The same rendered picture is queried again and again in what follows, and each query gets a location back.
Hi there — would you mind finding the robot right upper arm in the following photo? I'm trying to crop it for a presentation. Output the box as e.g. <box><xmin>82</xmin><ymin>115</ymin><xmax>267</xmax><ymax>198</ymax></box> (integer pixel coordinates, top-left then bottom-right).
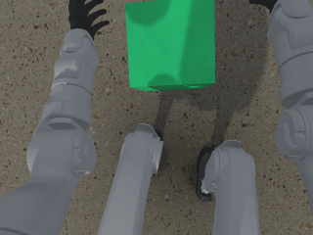
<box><xmin>274</xmin><ymin>105</ymin><xmax>313</xmax><ymax>216</ymax></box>

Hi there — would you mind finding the left robot forearm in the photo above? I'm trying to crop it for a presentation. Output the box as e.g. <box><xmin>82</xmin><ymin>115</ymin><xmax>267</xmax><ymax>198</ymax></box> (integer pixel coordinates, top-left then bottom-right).
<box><xmin>26</xmin><ymin>28</ymin><xmax>100</xmax><ymax>169</ymax></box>

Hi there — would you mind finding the carton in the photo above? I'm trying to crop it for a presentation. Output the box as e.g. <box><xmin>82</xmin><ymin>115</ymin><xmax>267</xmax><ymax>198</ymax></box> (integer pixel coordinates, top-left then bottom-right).
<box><xmin>125</xmin><ymin>0</ymin><xmax>215</xmax><ymax>92</ymax></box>

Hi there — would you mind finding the robot right hand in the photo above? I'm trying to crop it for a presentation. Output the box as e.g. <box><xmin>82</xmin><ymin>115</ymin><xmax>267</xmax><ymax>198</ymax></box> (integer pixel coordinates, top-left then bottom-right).
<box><xmin>248</xmin><ymin>0</ymin><xmax>278</xmax><ymax>15</ymax></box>

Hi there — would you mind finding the robot right foot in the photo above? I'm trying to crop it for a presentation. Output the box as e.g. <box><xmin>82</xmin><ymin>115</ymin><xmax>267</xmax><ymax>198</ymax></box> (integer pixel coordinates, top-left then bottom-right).
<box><xmin>196</xmin><ymin>147</ymin><xmax>214</xmax><ymax>202</ymax></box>

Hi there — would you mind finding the robot left hand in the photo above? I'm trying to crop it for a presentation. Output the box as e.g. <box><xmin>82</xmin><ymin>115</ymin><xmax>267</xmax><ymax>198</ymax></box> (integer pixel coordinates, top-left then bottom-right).
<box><xmin>68</xmin><ymin>0</ymin><xmax>110</xmax><ymax>40</ymax></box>

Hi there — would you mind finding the robot left upper arm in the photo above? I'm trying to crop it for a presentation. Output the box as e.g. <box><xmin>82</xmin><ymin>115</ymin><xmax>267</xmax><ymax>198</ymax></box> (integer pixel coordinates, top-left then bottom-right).
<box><xmin>0</xmin><ymin>128</ymin><xmax>97</xmax><ymax>235</ymax></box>

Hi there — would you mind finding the right robot forearm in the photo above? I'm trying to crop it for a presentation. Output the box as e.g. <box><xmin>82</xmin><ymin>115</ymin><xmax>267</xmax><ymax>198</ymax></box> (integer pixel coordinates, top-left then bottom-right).
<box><xmin>267</xmin><ymin>0</ymin><xmax>313</xmax><ymax>109</ymax></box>

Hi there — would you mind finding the right robot shin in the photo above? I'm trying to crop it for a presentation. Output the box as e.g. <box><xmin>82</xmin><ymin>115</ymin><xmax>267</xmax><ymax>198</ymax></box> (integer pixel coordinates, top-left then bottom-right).
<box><xmin>201</xmin><ymin>140</ymin><xmax>256</xmax><ymax>195</ymax></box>

